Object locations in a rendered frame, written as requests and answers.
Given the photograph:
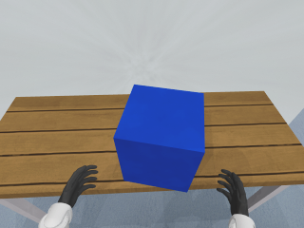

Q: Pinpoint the table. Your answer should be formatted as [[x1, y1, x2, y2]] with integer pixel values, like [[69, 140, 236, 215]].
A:
[[0, 90, 304, 223]]

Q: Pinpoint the carton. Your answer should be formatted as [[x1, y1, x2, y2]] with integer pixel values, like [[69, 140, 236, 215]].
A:
[[113, 85, 205, 193]]

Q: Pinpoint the robot left forearm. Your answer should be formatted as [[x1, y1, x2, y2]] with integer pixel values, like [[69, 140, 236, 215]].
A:
[[38, 202, 73, 228]]

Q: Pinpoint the robot left hand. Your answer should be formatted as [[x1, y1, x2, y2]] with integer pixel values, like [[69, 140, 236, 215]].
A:
[[58, 164, 98, 208]]

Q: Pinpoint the robot right forearm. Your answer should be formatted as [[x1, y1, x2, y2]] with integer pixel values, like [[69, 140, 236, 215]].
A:
[[228, 214, 256, 228]]

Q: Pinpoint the robot right hand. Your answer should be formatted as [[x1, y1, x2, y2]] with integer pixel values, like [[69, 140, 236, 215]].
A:
[[217, 169, 249, 217]]

